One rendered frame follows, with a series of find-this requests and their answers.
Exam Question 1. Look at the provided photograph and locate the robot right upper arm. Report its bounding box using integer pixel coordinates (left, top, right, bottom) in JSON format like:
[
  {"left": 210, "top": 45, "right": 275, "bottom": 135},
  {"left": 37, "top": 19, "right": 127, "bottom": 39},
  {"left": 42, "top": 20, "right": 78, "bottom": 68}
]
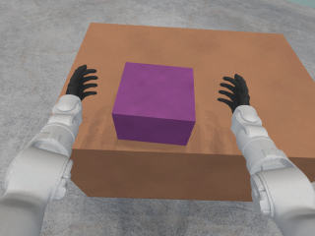
[{"left": 250, "top": 166, "right": 315, "bottom": 236}]

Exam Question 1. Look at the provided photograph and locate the robot right forearm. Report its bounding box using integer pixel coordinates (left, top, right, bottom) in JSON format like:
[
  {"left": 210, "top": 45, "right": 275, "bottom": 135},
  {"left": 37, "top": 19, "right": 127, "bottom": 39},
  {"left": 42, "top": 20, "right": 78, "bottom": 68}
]
[{"left": 230, "top": 105, "right": 315, "bottom": 202}]

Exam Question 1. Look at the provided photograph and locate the robot right hand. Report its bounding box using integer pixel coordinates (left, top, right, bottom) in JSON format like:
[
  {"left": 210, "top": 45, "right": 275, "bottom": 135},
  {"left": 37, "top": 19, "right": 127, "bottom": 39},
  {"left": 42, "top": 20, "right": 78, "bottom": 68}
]
[{"left": 218, "top": 74, "right": 250, "bottom": 114}]

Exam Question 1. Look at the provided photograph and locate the carton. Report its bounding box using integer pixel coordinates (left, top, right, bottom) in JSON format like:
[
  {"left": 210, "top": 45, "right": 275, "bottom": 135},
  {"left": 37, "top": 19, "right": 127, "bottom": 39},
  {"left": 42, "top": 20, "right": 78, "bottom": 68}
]
[{"left": 111, "top": 62, "right": 196, "bottom": 146}]

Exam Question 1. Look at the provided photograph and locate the robot left forearm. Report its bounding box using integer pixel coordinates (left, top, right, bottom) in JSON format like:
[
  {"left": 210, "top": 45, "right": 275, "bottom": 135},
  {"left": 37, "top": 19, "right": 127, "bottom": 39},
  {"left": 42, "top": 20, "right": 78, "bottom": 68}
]
[{"left": 4, "top": 94, "right": 83, "bottom": 192}]

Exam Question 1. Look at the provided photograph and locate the robot left upper arm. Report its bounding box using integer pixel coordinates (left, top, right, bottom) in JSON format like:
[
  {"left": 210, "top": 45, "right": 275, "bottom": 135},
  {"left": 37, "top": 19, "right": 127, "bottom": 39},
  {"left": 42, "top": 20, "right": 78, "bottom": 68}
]
[{"left": 0, "top": 146, "right": 74, "bottom": 236}]

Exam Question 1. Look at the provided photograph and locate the robot left hand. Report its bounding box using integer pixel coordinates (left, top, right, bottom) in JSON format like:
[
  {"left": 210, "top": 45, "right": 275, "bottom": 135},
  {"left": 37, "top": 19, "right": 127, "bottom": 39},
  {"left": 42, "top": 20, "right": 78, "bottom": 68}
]
[{"left": 65, "top": 64, "right": 98, "bottom": 102}]

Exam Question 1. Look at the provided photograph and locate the pedestal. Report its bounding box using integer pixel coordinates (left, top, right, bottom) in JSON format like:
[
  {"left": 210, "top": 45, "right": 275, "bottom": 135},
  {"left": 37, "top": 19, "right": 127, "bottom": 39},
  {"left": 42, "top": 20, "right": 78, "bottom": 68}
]
[{"left": 51, "top": 23, "right": 315, "bottom": 202}]

